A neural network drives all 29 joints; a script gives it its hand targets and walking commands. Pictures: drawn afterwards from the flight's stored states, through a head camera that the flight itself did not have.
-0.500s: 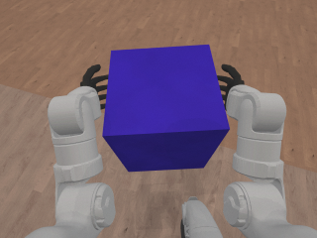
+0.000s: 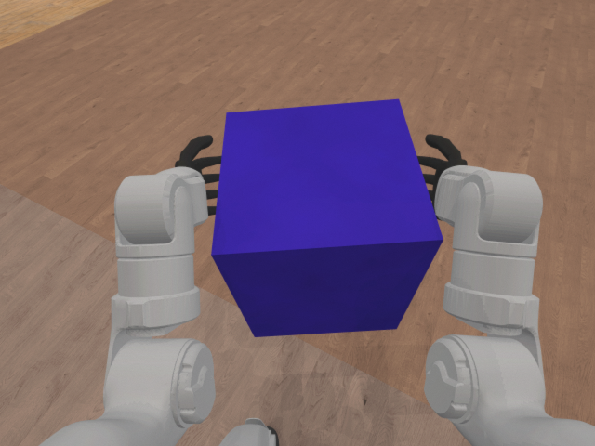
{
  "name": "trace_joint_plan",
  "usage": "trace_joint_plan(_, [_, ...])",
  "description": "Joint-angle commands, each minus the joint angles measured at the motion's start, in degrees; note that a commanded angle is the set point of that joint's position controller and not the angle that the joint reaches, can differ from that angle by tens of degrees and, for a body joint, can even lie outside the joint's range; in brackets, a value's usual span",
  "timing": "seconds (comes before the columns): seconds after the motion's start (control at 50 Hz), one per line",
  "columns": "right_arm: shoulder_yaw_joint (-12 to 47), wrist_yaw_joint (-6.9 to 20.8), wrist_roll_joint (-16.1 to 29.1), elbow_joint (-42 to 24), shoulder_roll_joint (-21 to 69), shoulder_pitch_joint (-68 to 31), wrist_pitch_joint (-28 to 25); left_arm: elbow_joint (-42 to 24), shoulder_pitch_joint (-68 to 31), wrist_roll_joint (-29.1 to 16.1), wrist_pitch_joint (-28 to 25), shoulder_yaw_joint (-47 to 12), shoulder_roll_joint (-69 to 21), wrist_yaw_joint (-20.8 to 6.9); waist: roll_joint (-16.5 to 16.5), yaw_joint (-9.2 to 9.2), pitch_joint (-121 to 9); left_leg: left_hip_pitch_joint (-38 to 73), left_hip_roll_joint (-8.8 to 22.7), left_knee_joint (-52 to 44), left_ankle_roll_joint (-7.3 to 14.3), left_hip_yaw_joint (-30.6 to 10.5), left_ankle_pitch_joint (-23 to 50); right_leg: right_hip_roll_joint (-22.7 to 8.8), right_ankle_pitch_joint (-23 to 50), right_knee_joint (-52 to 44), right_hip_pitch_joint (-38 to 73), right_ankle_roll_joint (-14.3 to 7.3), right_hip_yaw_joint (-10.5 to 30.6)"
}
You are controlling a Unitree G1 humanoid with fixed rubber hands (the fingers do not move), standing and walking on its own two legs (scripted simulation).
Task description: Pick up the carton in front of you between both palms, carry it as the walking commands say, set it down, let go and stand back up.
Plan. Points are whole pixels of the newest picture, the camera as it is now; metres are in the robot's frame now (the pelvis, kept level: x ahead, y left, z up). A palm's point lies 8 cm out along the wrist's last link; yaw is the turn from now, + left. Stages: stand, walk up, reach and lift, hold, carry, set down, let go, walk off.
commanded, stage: carry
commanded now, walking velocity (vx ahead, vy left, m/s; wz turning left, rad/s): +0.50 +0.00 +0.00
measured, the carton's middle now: (319, 230) +0.38 +0.01 +0.09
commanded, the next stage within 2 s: none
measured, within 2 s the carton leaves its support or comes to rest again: neither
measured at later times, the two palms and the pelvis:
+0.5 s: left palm (248, 55) +0.68 +0.15 +0.18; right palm (426, 65) +0.67 -0.15 +0.18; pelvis +0.30 +0.01 +0.01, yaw +0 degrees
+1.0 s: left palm out of the picture +0.98 +0.20 +0.19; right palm out of the picture +0.96 -0.10 +0.20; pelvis +0.61 +0.05 +0.05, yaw -1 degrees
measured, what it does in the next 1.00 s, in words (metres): climbs: left foot, then right foot 0.03 m higher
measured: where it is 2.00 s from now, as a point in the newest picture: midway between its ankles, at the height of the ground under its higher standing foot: (314, 196)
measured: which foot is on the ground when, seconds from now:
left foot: up 0.00-0.02, down 0.04-0.50, up 0.52-0.84, down 0.86-1.00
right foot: down 0.00-0.06, up 0.08-0.44, down 0.46-0.88, up 0.90-1.00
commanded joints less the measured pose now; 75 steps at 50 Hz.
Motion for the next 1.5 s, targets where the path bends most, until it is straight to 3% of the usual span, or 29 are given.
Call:
trace_joint_plan(0.0, [33.94,12.02,20.93,3.65,57.74,-38.52,-1.53,-0.83,-43.30,-25.37,-0.56,-35.00,-61.09,-15.42,-6.11,-3.93,-27.68,25.60,-5.94,-11.01,0.85,9.45,3.94,-7.88,31.00,5.27,6.69,-3.74,2.42])
trace_joint_plan(0.02, [33.42,12.56,21.45,6.27,58.31,-37.11,-1.84,1.20,-42.96,-24.81,-0.71,-34.64,-61.22,-15.59,-1.57,-6.36,-31.17,39.21,-1.18,-10.04,2.35,3.11,1.39,-6.64,26.84,15.07,-1.14,-0.94,0.57])
trace_joint_plan(0.04, [32.34,12.91,21.26,7.80,57.27,-36.65,-2.31,2.79,-41.98,-24.70,-0.72,-33.65,-62.42,-15.78,11.97,-7.54,-35.87,51.38,15.48,-14.13,9.22,-25.56,-6.20,-1.65,11.53,30.61,-16.05,2.69,0.24])
trace_joint_plan(0.06, [32.02,13.15,21.21,8.23,58.44,-37.54,-2.94,2.65,-44.11,-24.24,-1.04,-32.62,-62.08,-15.85,18.74,-9.57,-32.57,55.95,18.24,-20.14,13.89,-40.80,-1.72,4.69,-5.46,39.65,-30.05,3.00,2.99])
trace_joint_plan(0.12, [34.92,13.99,26.50,-0.59,63.18,-45.77,-3.96,0.78,-45.61,-24.05,-2.07,-32.36,-63.47,-14.76,3.07,-8.29,-27.81,49.46,15.97,-14.38,11.86,-27.66,14.70,-1.01,-0.76,47.92,-36.13,0.80,6.58])
trace_joint_plan(0.18, [37.23,14.01,30.93,-8.70,65.35,-52.05,-4.38,-3.72,-45.49,-23.61,-2.30,-31.88,-63.19,-12.72,5.85,-6.60,-28.68,45.43,13.61,-16.73,9.05,-20.53,10.34,-1.87,2.36,42.91,-32.88,0.73,6.01])
trace_joint_plan(0.28, [37.87,13.39,32.14,-14.18,62.21,-50.91,-3.08,-9.52,-44.48,-22.02,-1.38,-32.86,-59.03,-10.25,6.02,-7.63,-28.20,47.82,12.97,-18.36,11.34,-14.96,11.11,-2.78,4.23,33.41,-36.70,1.69,3.82])
trace_joint_plan(0.38, [38.05,13.64,29.09,-7.88,59.87,-44.56,-1.57,-4.37,-39.97,-20.28,-0.16,-33.28,-56.67,-10.96,7.27,-8.10,-24.92,46.05,10.12,-16.50,8.38,-6.94,25.67,0.90,9.91,13.55,-26.59,0.07,-2.75])
trace_joint_plan(0.44, [37.23,14.26,27.41,-2.42,60.39,-42.11,-1.65,1.18,-38.21,-19.94,-0.33,-32.49,-57.75,-12.38,8.11,-2.89,-28.50,37.48,7.47,-1.29,3.15,1.91,47.77,7.05,14.16,1.79,-0.26,-2.66,-8.82])
trace_joint_plan(0.46, [36.91,14.51,26.78,-0.95,60.40,-42.41,-1.84,2.86,-36.65,-20.14,-0.65,-32.00,-58.17,-12.94,5.82,0.84,-33.00,27.20,6.46,8.60,0.70,2.70,37.72,2.12,12.10,1.54,16.76,-4.56,-2.45])
trace_joint_plan(0.48, [36.63,14.86,27.09,-1.46,62.11,-43.37,-1.96,2.64,-37.40,-19.71,-1.69,-31.71,-57.61,-13.32,-11.27,1.23,-40.50,6.96,-0.17,25.87,-2.19,1.64,15.46,-15.00,6.22,-0.61,34.16,-13.10,29.18])
trace_joint_plan(0.5, [36.30,15.03,26.97,-1.49,61.80,-46.13,-2.19,2.23,-38.52,-20.67,-2.15,-32.13,-59.50,-13.58,-18.54,2.45,-36.04,-5.50,-7.42,36.61,-1.97,-1.29,-14.30,-17.78,19.52,-8.23,35.30,-17.34,42.58])
trace_joint_plan(0.56, [35.49,13.55,26.52,-3.08,62.94,-46.67,-3.26,-6.64,-47.77,-25.92,-2.66,-35.36,-63.34,-14.13,-2.93,1.44,-30.15,-12.95,-0.74,41.25,0.66,-6.42,-12.22,-16.04,30.03,-2.27,28.01,-13.58,28.93])
trace_joint_plan(0.6, [34.66,12.17,25.27,-5.61,62.16,-46.38,-3.34,-11.83,-51.89,-28.90,-2.76,-36.85,-64.76,-14.27,-4.17,-0.05,-30.51,-10.09,0.73,34.60,0.57,-5.83,-10.28,-13.88,22.19,-3.79,23.71,-10.87,23.59])
trace_joint_plan(0.68, [34.63,10.03,22.90,-9.38,58.35,-45.21,-2.80,-16.05,-51.96,-30.38,-1.63,-37.07,-62.89,-14.40,-7.26,0.12,-29.05,-6.51,1.34,18.13,-0.66,-2.50,-8.35,-13.26,21.11,-6.60,18.96,-11.88,16.79])
trace_joint_plan(0.78, [35.21,10.51,20.52,-3.56,56.46,-40.16,-1.52,-8.28,-46.03,-27.61,-0.49,-36.61,-60.25,-14.85,-9.09,-0.33,-26.77,10.81,-2.72,-3.87,-0.39,4.16,5.09,-10.39,27.61,-4.81,12.42,-7.02,7.33])
trace_joint_plan(0.82, [34.62,11.63,20.73,0.82,57.02,-38.82,-1.36,-3.98,-44.32,-26.18,-0.41,-36.16,-60.43,-15.18,-6.25,-3.84,-28.46,24.79,-5.16,-12.56,0.46,8.31,8.53,-8.04,36.77,5.94,9.87,-3.66,1.97])
trace_joint_plan(0.84, [34.24,12.33,21.35,2.83,57.44,-37.93,-1.44,-1.82,-43.82,-25.34,-0.67,-35.83,-60.17,-15.31,-3.10,-6.02,-31.09,36.63,-1.58,-12.25,0.96,4.76,6.11,-7.12,31.23,14.60,2.98,-1.52,1.21])
trace_joint_plan(0.86, [33.44,12.95,21.64,4.36,56.89,-37.69,-1.64,-0.04,-42.79,-24.94,-0.81,-35.07,-60.76,-15.44,6.61,-6.70,-34.19,47.75,11.47,-15.12,4.64,-16.49,-2.74,-3.30,15.16,25.91,-10.60,1.77,1.03])
trace_joint_plan(0.88, [32.99,13.36,21.60,6.40,57.46,-38.27,-2.13,1.02,-43.87,-24.62,-0.79,-34.15,-61.39,-15.51,17.59,-7.86,-31.01,53.79,19.33,-19.43,10.17,-35.83,8.03,4.42,-2.76,37.26,-26.25,3.28,2.68])
trace_joint_plan(0.94, [32.57,14.91,23.73,5.16,62.40,-39.61,-3.38,4.06,-42.76,-23.41,-1.88,-32.31,-64.26,-15.38,4.96,-7.47,-27.44,50.52,16.02,-15.92,10.01,-24.94,21.07,-1.34,1.16,41.79,-32.32,1.32,6.69])
trace_joint_plan(1.12, [37.44,15.89,28.53,-4.02,68.65,-41.70,-7.09,-2.35,-37.92,-22.22,-5.92,-34.87,-67.79,-12.37,7.60,-6.51,-25.93,49.45,11.27,-20.75,7.84,-8.60,28.14,-2.19,14.50,17.78,-29.28,3.35,1.96])
trace_joint_plan(1.28, [41.03,14.79,25.76,-3.80,65.81,-31.21,-8.59,-2.73,-30.61,-22.50,-6.66,-38.28,-65.73,-13.78,8.74,-5.80,-24.63,47.67,7.82,-9.35,2.76,1.38,48.08,3.49,28.83,-6.97,-7.46,-0.72,-5.68])
trace_joint_plan(1.3, [41.35,14.85,25.50,-3.51,65.83,-29.61,-8.55,-2.26,-29.33,-22.29,-6.76,-38.13,-65.64,-14.24,6.73,-4.64,-27.48,41.96,6.29,-1.94,0.69,3.90,45.31,3.66,29.09,-8.64,5.11,-1.15,-6.31])
trace_joint_plan(1.32, [41.77,15.00,25.55,-3.74,65.47,-29.60,-8.52,-1.59,-26.48,-22.03,-6.88,-37.59,-65.47,-14.81,2.61,-2.32,-30.93,30.06,5.30,7.79,-0.84,3.34,27.85,-4.81,29.00,-6.24,19.55,-1.98,2.14])
trace_joint_plan(1.34, [42.23,15.31,25.94,-3.62,67.82,-28.98,-8.15,-1.01,-25.44,-20.37,-7.23,-36.64,-63.28,-14.96,-11.03,-2.49,-38.39,9.63,-0.59,23.37,-2.64,1.23,5.90,-20.52,32.84,-2.35,40.01,-11.02,26.38])
trace_joint_plan(1.36, [42.09,15.64,25.54,-3.82,67.04,-27.88,-8.01,-0.49,-22.61,-20.39,-7.54,-36.97,-64.68,-15.11,-17.21,-1.08,-37.08,-2.01,-5.91,32.26,-2.94,-0.63,-14.73,-22.05,34.00,-7.60,42.01,-14.16,35.09])
trace_joint_plan(1.42, [44.05,15.89,25.73,-7.07,70.72,-25.03,-9.10,-9.00,-22.30,-20.81,-8.31,-38.85,-67.91,-16.03,-4.54,-2.24,-30.11,-5.67,1.60,28.77,-1.69,-4.38,-7.73,-18.49,37.10,-9.45,32.05,-8.93,22.42])
trace_joint_plan(1.48, [46.64,15.33,25.09,-12.69,72.40,-18.81,-10.06,-17.25,-20.14,-21.81,-8.84,-41.92,-69.26,-16.59,-5.84,-2.71,-28.54,0.53,1.99,17.08,-2.98,-1.52,-5.10,-16.09,35.43,-13.54,24.77,-6.74,14.36])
